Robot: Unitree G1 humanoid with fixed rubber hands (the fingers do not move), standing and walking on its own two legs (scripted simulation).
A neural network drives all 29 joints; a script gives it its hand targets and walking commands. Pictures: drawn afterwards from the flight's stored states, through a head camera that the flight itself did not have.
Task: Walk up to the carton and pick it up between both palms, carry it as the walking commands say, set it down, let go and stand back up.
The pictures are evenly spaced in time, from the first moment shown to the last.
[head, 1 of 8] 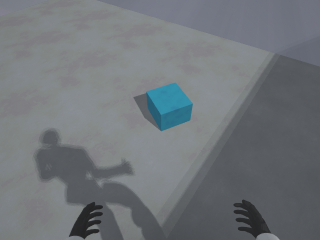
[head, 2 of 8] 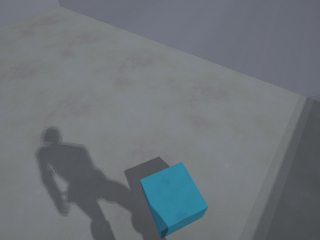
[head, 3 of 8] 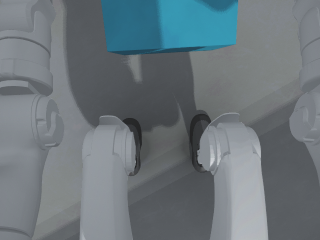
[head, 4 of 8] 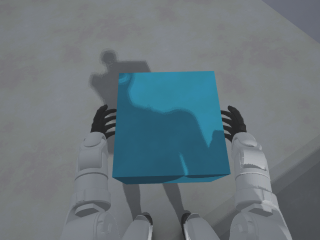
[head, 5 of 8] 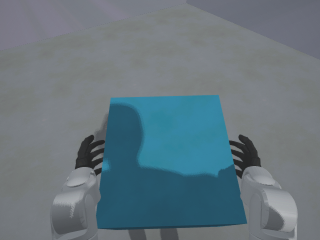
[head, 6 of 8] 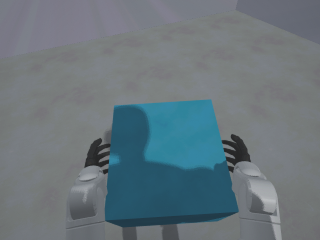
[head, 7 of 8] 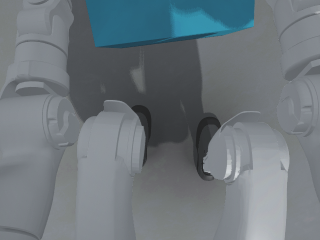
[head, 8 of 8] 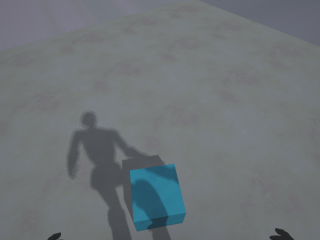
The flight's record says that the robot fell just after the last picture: no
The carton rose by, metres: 0.71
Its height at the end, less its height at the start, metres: +0.00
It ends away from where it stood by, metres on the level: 1.54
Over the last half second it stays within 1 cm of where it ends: yes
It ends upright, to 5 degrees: yes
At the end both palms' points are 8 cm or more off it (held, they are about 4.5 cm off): yes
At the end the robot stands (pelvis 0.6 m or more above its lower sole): yes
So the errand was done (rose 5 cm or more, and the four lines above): yes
